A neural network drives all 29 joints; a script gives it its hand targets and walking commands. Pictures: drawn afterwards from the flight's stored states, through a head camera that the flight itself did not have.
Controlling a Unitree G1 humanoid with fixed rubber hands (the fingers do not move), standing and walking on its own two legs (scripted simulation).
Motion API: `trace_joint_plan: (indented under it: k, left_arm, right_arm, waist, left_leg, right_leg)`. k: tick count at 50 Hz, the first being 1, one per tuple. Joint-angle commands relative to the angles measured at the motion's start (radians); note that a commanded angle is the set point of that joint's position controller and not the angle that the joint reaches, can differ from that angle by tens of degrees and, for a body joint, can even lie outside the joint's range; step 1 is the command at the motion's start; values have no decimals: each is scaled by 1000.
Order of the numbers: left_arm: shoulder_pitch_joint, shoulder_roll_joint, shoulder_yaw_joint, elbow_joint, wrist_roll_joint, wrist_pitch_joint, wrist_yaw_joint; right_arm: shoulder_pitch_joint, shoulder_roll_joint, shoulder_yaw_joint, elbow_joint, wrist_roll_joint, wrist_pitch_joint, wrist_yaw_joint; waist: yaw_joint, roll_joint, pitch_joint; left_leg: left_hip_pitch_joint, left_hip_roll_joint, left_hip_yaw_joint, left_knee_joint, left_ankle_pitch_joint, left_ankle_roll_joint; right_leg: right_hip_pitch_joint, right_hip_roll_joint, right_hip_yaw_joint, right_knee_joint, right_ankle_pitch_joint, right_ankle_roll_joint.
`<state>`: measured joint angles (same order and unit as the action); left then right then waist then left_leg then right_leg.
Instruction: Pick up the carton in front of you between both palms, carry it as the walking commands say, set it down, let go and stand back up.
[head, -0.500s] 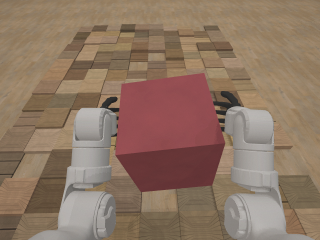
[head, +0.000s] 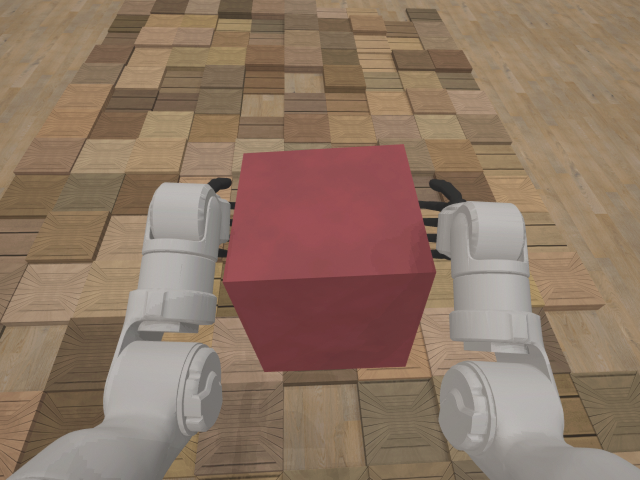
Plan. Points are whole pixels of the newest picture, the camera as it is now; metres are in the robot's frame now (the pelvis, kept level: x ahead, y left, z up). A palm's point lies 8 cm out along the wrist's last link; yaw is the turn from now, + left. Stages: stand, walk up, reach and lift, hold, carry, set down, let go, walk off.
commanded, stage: carry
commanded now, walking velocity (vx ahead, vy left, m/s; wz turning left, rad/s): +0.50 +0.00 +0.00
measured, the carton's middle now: (329, 266) +0.38 +0.00 +0.02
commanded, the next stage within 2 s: none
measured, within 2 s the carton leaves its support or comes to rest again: neither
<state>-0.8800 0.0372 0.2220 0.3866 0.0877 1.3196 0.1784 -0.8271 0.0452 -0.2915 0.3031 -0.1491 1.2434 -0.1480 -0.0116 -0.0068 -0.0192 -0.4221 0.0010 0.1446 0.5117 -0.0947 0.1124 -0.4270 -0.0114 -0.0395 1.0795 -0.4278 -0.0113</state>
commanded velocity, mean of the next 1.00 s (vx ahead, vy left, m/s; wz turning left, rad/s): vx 0.50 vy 0.00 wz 0.00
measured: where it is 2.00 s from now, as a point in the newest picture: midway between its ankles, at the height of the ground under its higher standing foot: (307, 194)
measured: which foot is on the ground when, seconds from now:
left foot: down 0.00-0.38, up 0.40-0.70, down 0.72-1.00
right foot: up 0.00-0.36, down 0.38-0.74, up 0.76-1.00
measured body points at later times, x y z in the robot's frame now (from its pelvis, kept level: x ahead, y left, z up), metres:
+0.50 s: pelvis +0.33 -0.02 -0.04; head +0.38 -0.01 +0.41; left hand +0.71 +0.16 +0.09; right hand +0.74 -0.13 +0.08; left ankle +0.15 +0.09 -0.63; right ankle +0.38 -0.08 -0.77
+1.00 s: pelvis +0.67 +0.00 -0.01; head +0.72 -0.01 +0.44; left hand +1.09 +0.09 +0.11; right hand +1.04 -0.19 +0.10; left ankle +0.59 +0.10 -0.74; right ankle +0.74 -0.11 -0.72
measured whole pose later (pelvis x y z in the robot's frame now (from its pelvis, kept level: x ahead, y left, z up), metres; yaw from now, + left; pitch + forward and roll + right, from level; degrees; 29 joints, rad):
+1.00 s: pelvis +0.67 +0.00 -0.01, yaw -1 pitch +7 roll +0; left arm -0.78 -0.02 0.27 0.15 0.16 1.21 0.18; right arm -0.77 0.05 -0.16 0.18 0.00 1.22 -0.31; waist -0.14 0.03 -0.03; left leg -0.23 0.01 0.08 0.50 -0.39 0.02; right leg -0.58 0.00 -0.05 0.70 -0.29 -0.03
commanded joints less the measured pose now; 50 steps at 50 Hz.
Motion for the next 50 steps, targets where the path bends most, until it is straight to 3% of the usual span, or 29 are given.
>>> trace_joint_plan:
  k: [1,6,14,16,17,18,19,20,21,22,23,24,27,29,30,31,32,33,34,35,36,37,38,39,41,44,47,49,50]
  left_arm:
    - [-669,-1277,-436,-259,-448,-106,-265]
    - [-634,-1260,-546,-407,-403,-145,-236]
    - [-590,-1193,-718,-470,-436,-163,-244]
    - [-558,-1136,-708,-424,-437,-146,-251]
    - [-529,-1109,-687,-386,-426,-137,-257]
    - [-500,-1090,-657,-349,-411,-130,-265]
    - [-486,-1070,-629,-319,-414,-127,-273]
    - [-514,-1070,-624,-320,-427,-127,-282]
    - [-554,-1112,-637,-334,-463,-130,-290]
    - [-581,-1139,-622,-339,-487,-125,-298]
    - [-619,-1170,-592,-339,-492,-113,-308]
    - [-632,-1189,-583,-333,-499,-105,-314]
    - [-632,-1250,-581,-323,-542,-99,-340]
    - [-661,-1278,-576,-345,-553,-109,-350]
    - [-672,-1287,-578,-379,-552,-115,-353]
    - [-683,-1277,-577,-377,-547,-119,-356]
    - [-671,-1290,-591,-361,-542,-119,-356]
    - [-639,-1291,-592,-340,-521,-121,-354]
    - [-606,-1274,-590,-338,-510,-125,-354]
    - [-609,-1252,-584,-339,-496,-126,-352]
    - [-598,-1224,-572,-343,-477,-124,-348]
    - [-583,-1185,-574,-317,-456,-122,-341]
    - [-592,-1179,-589,-324,-459,-124,-335]
    - [-588,-1166,-568,-322,-434,-128,-322]
    - [-551,-1137,-520,-296,-376,-132,-290]
    - [-536,-1101,-519,-296,-345,-143,-264]
    - [-571,-1077,-508,-283,-333,-138,-245]
    - [-577,-1076,-496,-246,-341,-124,-240]
    - [-553,-1082,-488,-213,-347,-112,-241]
  right_arm:
    - [-707,1209,541,-179,559,-10,288]
    - [-628,1270,627,-209,583,-33,314]
    - [-514,1139,733,-268,529,-60,291]
    - [-464,1080,734,-233,512,-53,280]
    - [-433,1057,729,-199,504,-46,278]
    - [-443,1038,720,-179,498,-42,279]
    - [-465,1045,714,-164,495,-35,283]
    - [-486,1055,709,-179,502,-34,283]
    - [-546,1065,708,-227,509,-37,276]
    - [-579,1058,691,-219,513,-36,267]
    - [-574,1063,671,-208,488,-35,251]
    - [-566,1060,648,-214,476,-28,237]
    - [-533,1080,624,-222,432,-33,214]
    - [-522,1105,623,-232,419,-41,207]
    - [-548,1135,648,-264,432,-47,209]
    - [-572,1141,655,-268,435,-52,210]
    - [-561,1147,664,-260,438,-54,211]
    - [-535,1145,668,-240,436,-58,213]
    - [-507,1147,686,-240,442,-66,215]
    - [-488,1149,699,-219,453,-74,222]
    - [-489,1147,713,-196,460,-79,230]
    - [-515,1175,729,-202,475,-79,239]
    - [-573,1177,752,-256,510,-80,247]
    - [-652,1189,785,-312,564,-76,258]
    - [-712,1199,801,-287,637,-69,277]
    - [-708,1191,772,-247,655,-68,292]
    - [-770,1175,732,-241,662,-63,292]
    - [-776,1152,691,-228,650,-45,283]
    - [-806,1130,673,-236,642,-31,277]
  waist:
    - [-37,134,-521]
    - [-35,141,-495]
    - [-79,155,-402]
    - [-30,190,-436]
    - [21,147,-481]
    - [86,53,-502]
    - [105,-139,-551]
    - [111,-264,-637]
    - [123,-219,-656]
    - [127,-140,-603]
    - [106,-50,-534]
    - [106,-36,-491]
    - [89,-112,-469]
    - [98,-123,-476]
    - [84,-131,-457]
    - [29,-181,-476]
    - [-36,-184,-501]
    - [-90,-108,-524]
    - [-110,-60,-569]
    - [-139,99,-593]
    - [-107,223,-566]
    - [-101,133,-527]
    - [-98,117,-481]
    - [-76,75,-480]
    - [-74,38,-469]
    - [-84,103,-417]
    - [-72,185,-442]
    - [-13,135,-510]
    - [48,99,-548]
  left_leg:
    - [587,294,-359,-200,216,46]
    - [740,252,-248,-160,614,17]
    - [774,161,-94,-23,833,1]
    - [676,129,-56,150,866,-14]
    - [571,108,-5,314,767,-46]
    - [317,71,-12,485,510,-78]
    - [-53,-5,-86,647,-171,-90]
    - [-302,-81,-147,902,-482,-106]
    - [-388,-41,-197,1027,-450,-91]
    - [-438,-10,-197,1039,-412,-79]
    - [-456,14,-182,972,-376,-85]
    - [-436,37,-172,785,-370,-102]
    - [-339,10,-86,556,-415,-117]
    - [-286,9,-46,372,-389,-120]
    - [-152,-53,45,230,-390,-118]
    - [24,-79,91,233,-301,-104]
    - [180,-91,112,158,-197,-104]
    - [373,-113,142,82,-98,-90]
    - [598,-57,48,73,-118,-39]
    - [766,97,-293,-24,-251,53]
    - [769,307,-713,-152,-155,150]
    - [697,334,-772,-137,32,215]
    - [625,335,-762,-116,225,232]
    - [624,337,-684,-89,213,209]
    - [601,285,-536,-73,134,135]
    - [491,251,-410,-136,164,108]
    - [428,190,-248,-71,304,40]
    - [328,135,-109,117,468,-44]
    - [159,117,-75,255,403,-88]
  right_leg:
    - [-242,-53,6,-66,104,-2]
    - [-349,-31,-53,-211,209,20]
    - [-223,71,-171,-575,467,-45]
    - [27,119,-208,-688,539,-73]
    - [255,92,-205,-790,678,-76]
    - [537,3,-140,-758,772,-80]
    - [853,-210,139,-574,1137,-158]
    - [1001,-369,429,-555,1092,-287]
    - [977,-372,463,-573,776,-341]
    - [879,-338,428,-612,573,-322]
    - [789,-307,374,-656,506,-256]
    - [713,-272,321,-686,403,-227]
    - [587,-222,235,-710,409,-223]
    - [573,-189,177,-711,364,-188]
    - [459,-156,110,-742,367,-161]
    - [362,-162,75,-698,475,-143]
    - [314,-148,11,-584,575,-119]
    - [242,-99,-74,-419,697,-77]
    - [86,-71,-94,-272,651,-38]
    - [-131,-11,-50,-54,334,-2]
    - [-267,78,16,136,-91,21]
    - [-294,43,68,251,-81,-2]
    - [-334,38,70,303,-78,-14]
    - [-367,7,98,286,-83,-22]
    - [-364,-42,96,136,-24,-19]
    - [-245,-7,21,-236,-23,-4]
    - [-36,62,-69,-472,212,-13]
    - [284,73,-105,-641,411,-41]
    - [499,-5,-31,-635,420,-88]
